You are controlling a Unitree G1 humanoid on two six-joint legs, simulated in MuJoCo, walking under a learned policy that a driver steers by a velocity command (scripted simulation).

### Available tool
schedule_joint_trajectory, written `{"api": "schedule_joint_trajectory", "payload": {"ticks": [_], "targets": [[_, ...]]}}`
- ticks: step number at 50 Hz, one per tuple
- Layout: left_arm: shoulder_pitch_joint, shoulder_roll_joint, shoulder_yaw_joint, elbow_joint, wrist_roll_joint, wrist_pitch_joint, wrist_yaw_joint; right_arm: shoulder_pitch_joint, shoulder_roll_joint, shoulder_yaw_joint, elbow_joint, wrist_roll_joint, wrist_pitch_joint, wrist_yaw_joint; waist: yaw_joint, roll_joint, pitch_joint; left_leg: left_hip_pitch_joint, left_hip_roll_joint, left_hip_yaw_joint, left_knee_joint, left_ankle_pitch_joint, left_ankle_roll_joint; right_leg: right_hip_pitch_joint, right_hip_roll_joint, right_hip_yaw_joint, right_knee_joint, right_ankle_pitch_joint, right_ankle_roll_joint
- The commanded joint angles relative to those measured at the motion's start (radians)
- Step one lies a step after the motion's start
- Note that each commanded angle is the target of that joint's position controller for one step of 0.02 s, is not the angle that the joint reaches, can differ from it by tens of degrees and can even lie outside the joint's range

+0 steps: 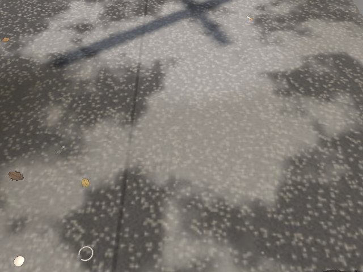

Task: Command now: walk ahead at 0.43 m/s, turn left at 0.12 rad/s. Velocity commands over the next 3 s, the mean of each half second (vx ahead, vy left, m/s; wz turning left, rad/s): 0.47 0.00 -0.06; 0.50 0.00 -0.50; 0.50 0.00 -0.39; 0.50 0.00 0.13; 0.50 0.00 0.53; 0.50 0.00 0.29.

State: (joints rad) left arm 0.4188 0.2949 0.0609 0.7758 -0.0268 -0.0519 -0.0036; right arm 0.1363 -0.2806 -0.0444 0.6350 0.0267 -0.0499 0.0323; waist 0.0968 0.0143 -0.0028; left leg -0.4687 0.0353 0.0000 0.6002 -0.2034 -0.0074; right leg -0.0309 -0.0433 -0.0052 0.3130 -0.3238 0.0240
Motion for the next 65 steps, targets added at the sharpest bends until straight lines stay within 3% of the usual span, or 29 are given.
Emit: {"api": "schedule_joint_trajectory", "payload": {"ticks": [1,2,3,4,5,9,15,22,25,27,28,29,30,31,32,33,35,38,43,47,50,51,52,53,54,55,57,60,65], "targets": [[-0.049,0.185,0.041,-0.056,-0.009,-0.005,0.000,0.037,-0.126,-0.047,-0.053,0.006,-0.023,0.000,-0.113,-0.139,0.020,0.263,-0.052,0.055,-0.125,0.037,0.053,-0.159,-0.200,0.130,-0.007,0.246,-0.170],[-0.046,0.143,0.025,-0.054,-0.001,-0.009,-0.001,0.164,-0.168,-0.069,-0.021,0.005,-0.022,-0.010,-0.179,-0.093,-0.062,0.448,-0.026,0.015,-0.141,0.032,0.083,-0.213,-0.141,0.057,0.188,0.339,-0.131],[-0.057,0.057,-0.007,-0.104,0.024,-0.019,0.000,0.318,-0.252,-0.086,-0.007,-0.021,-0.018,-0.024,-0.230,0.107,-0.208,0.722,0.224,-0.328,-0.182,-0.081,0.175,-0.453,-0.049,-0.031,0.565,0.137,-0.056],[-0.039,0.044,-0.012,-0.137,0.009,-0.040,0.009,0.359,-0.300,-0.092,0.005,-0.024,-0.023,-0.014,-0.208,0.294,-0.254,0.781,0.356,-0.725,-0.329,-0.291,0.294,-0.690,0.061,0.041,0.808,-0.245,-0.032],[-0.084,0.141,0.015,-0.133,-0.014,-0.048,0.006,0.309,-0.214,-0.065,0.007,-0.017,-0.031,-0.008,-0.207,0.187,-0.148,0.709,0.339,-0.670,-0.353,-0.358,0.281,-0.788,-0.001,0.097,0.918,-0.200,-0.040],[-0.138,0.114,0.017,-0.120,0.010,-0.042,-0.012,0.147,-0.115,-0.031,-0.003,-0.033,-0.036,-0.006,-0.114,0.101,0.021,0.420,0.192,-0.324,-0.420,-0.026,0.231,-0.708,-0.103,0.068,0.818,0.080,-0.046],[-0.240,0.058,-0.005,-0.135,0.018,-0.025,-0.019,0.157,-0.138,-0.036,0.052,-0.026,-0.050,-0.022,-0.113,0.052,0.062,0.369,0.146,-0.107,-0.470,0.264,0.221,-0.698,-0.083,0.036,0.546,0.313,0.006],[-0.448,0.043,-0.019,-0.208,-0.001,-0.040,-0.062,0.253,-0.175,-0.044,0.131,-0.019,-0.038,-0.034,-0.184,0.023,0.115,0.503,0.201,0.014,-0.461,0.300,0.176,-0.667,-0.014,0.011,0.258,0.428,-0.064],[-0.424,0.069,-0.007,-0.225,0.008,-0.038,-0.076,0.241,-0.197,-0.052,0.134,-0.020,-0.019,-0.046,-0.145,0.053,0.054,0.602,0.214,0.058,-0.323,0.692,0.143,-0.589,0.047,-0.044,0.243,0.300,-0.113],[-0.244,0.134,0.029,-0.192,0.010,-0.027,-0.067,0.224,-0.222,-0.057,0.121,-0.027,0.002,-0.060,-0.043,0.083,-0.081,0.609,0.185,0.102,-0.043,1.011,0.109,-0.353,0.124,-0.098,0.245,0.228,-0.159],[-0.097,0.183,0.053,-0.168,0.006,-0.020,-0.053,0.219,-0.217,-0.052,0.106,-0.030,0.003,-0.070,0.035,0.055,-0.162,0.439,0.158,0.123,0.196,0.915,0.074,-0.082,0.097,-0.029,0.226,0.277,-0.198],[-0.007,0.299,0.080,-0.164,0.013,-0.014,-0.041,0.341,-0.107,-0.015,0.062,-0.057,-0.017,-0.060,-0.017,-0.177,-0.317,0.008,0.024,0.114,0.608,0.251,0.010,0.368,-0.171,0.415,0.269,0.263,-0.365],[0.016,0.247,0.066,-0.167,-0.001,-0.016,-0.040,0.332,-0.099,0.002,0.065,-0.053,-0.053,-0.038,-0.003,-0.206,-0.468,-0.203,-0.117,-0.075,0.807,-0.365,-0.008,0.515,-0.299,0.857,0.067,0.067,-0.471],[-0.008,0.193,0.050,-0.164,0.008,-0.014,-0.035,0.205,-0.179,-0.023,0.033,-0.003,-0.077,-0.022,0.029,-0.127,-0.338,-0.307,-0.049,-0.145,0.838,-0.299,0.008,0.432,-0.265,0.750,0.009,-0.023,-0.399],[-0.069,0.175,0.044,-0.168,0.009,-0.015,-0.031,0.127,-0.173,-0.015,0.000,0.009,-0.090,-0.019,0.005,-0.055,-0.191,-0.320,-0.005,-0.124,0.768,-0.218,0.021,0.265,-0.228,0.621,-0.014,0.007,-0.359],[-0.129,0.158,0.037,-0.178,0.013,-0.015,-0.029,0.100,-0.159,-0.013,-0.006,-0.009,-0.094,-0.025,-0.041,0.016,-0.089,-0.290,0.029,-0.108,0.674,-0.171,0.018,0.093,-0.191,0.527,-0.034,0.115,-0.341],[-0.199,0.130,0.028,-0.201,0.029,-0.019,-0.024,0.131,-0.162,-0.022,-0.001,-0.035,-0.074,-0.033,-0.109,-0.027,-0.035,-0.163,0.067,-0.106,0.577,-0.120,-0.002,-0.107,-0.129,0.425,-0.077,0.281,-0.332],[-0.198,0.143,0.033,-0.182,0.020,-0.025,-0.011,0.143,-0.126,-0.012,0.001,-0.050,-0.049,-0.042,-0.128,-0.051,-0.014,-0.122,0.068,-0.069,0.454,-0.067,-0.055,-0.239,-0.093,0.325,-0.101,0.410,-0.339],[-0.126,0.174,0.043,-0.144,0.005,-0.007,0.012,-0.069,-0.073,0.009,-0.044,-0.042,-0.057,-0.035,-0.044,-0.076,0.006,-0.026,-0.001,-0.046,0.061,0.271,-0.080,-0.302,-0.013,0.248,-0.067,0.294,-0.256],[-0.069,0.171,0.045,-0.120,-0.004,0.009,0.017,-0.133,-0.116,-0.008,-0.062,-0.020,-0.072,-0.019,-0.026,-0.105,-0.005,0.012,-0.032,-0.090,-0.081,0.253,-0.062,-0.187,-0.057,0.369,0.015,0.187,-0.232],[-0.091,0.156,0.043,-0.123,0.002,0.018,0.018,-0.048,-0.152,-0.034,-0.043,-0.013,-0.083,-0.017,-0.089,-0.143,-0.021,0.130,-0.033,-0.085,-0.142,0.143,-0.007,-0.141,-0.071,0.439,0.124,0.191,-0.195],[-0.088,0.120,0.031,-0.126,0.006,0.016,0.016,0.037,-0.176,-0.049,-0.029,-0.021,-0.088,-0.024,-0.133,-0.132,-0.073,0.278,-0.002,-0.093,-0.166,0.131,0.029,-0.174,-0.027,0.408,0.227,0.202,-0.163],[-0.075,0.049,0.006,-0.142,0.020,0.011,0.010,0.176,-0.228,-0.065,-0.021,-0.039,-0.090,-0.033,-0.186,-0.016,-0.205,0.517,0.171,-0.254,-0.155,0.060,0.097,-0.280,0.036,0.320,0.501,0.074,-0.124],[0.053,0.005,-0.011,-0.178,-0.008,0.002,0.010,0.253,-0.305,-0.085,0.018,-0.049,-0.073,-0.029,-0.130,0.311,-0.308,0.796,0.383,-0.717,-0.248,-0.176,0.260,-0.626,0.161,0.177,0.814,-0.283,-0.063],[0.040,0.114,0.008,-0.154,-0.020,0.003,0.015,0.240,-0.214,-0.070,0.008,-0.028,-0.068,-0.022,-0.156,0.221,-0.244,0.763,0.391,-0.801,-0.296,-0.386,0.251,-0.752,0.076,0.190,0.949,-0.246,-0.044],[-0.066,0.167,0.025,-0.162,-0.012,0.009,0.016,0.205,-0.155,-0.054,0.000,-0.026,-0.062,-0.026,-0.185,0.129,-0.126,0.661,0.343,-0.636,-0.304,-0.349,0.207,-0.779,0.045,0.175,0.986,-0.150,-0.035],[-0.153,0.148,0.029,-0.187,0.009,0.014,0.014,0.132,-0.113,-0.038,0.005,-0.037,-0.053,-0.029,-0.160,0.068,-0.013,0.482,0.257,-0.406,-0.331,-0.089,0.176,-0.740,-0.009,0.148,0.932,-0.031,-0.022],[-0.150,0.081,0.020,-0.192,-0.001,0.023,0.001,0.127,-0.093,-0.032,0.035,-0.038,-0.061,-0.029,-0.127,0.108,0.017,0.373,0.203,-0.247,-0.396,0.055,0.182,-0.660,-0.039,0.117,0.853,0.013,-0.018],[-0.245,0.033,-0.005,-0.212,0.014,0.013,-0.010,0.137,-0.147,-0.047,0.089,-0.024,-0.063,-0.023,-0.129,0.058,0.035,0.382,0.204,-0.116,-0.445,0.223,0.218,-0.664,-0.044,0.093,0.576,0.162,-0.009]]}}
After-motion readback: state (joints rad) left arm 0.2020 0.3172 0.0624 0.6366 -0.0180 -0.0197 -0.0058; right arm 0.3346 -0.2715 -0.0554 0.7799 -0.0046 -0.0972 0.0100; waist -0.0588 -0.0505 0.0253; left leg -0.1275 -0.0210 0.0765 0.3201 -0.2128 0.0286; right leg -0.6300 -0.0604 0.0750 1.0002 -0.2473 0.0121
